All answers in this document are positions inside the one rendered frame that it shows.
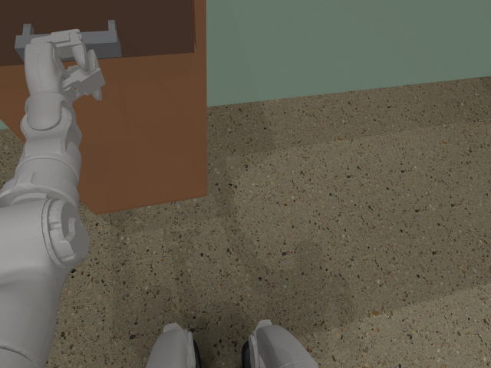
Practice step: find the robot left forearm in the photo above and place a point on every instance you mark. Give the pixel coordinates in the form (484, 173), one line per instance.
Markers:
(50, 164)

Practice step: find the handle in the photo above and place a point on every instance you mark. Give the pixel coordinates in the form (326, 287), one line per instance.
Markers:
(105, 43)

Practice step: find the cabinet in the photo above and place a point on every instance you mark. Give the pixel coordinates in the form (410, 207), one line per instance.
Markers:
(145, 142)

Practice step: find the left robot upper arm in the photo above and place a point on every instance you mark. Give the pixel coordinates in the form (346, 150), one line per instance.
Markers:
(40, 242)

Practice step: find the drawer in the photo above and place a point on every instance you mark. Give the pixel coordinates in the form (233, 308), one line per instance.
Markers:
(144, 27)

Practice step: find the right robot thigh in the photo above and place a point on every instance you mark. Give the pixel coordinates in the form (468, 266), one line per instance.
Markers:
(274, 347)

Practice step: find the robot right shin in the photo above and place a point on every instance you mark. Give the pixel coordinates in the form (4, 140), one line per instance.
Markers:
(261, 323)

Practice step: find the robot left hand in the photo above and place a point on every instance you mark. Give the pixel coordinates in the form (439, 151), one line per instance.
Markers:
(44, 71)

